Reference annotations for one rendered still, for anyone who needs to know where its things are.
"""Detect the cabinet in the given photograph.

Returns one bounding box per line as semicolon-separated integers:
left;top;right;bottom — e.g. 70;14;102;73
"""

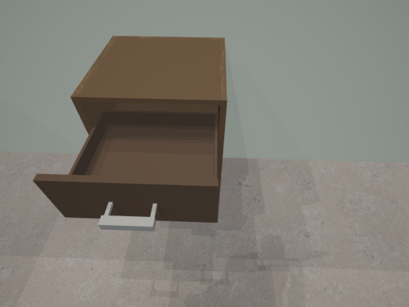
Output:
71;36;228;223

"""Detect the handle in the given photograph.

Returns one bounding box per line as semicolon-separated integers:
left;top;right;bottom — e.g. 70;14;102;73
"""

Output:
98;202;157;232

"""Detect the drawer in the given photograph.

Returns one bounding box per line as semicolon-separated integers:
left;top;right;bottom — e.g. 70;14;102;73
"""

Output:
33;110;219;223

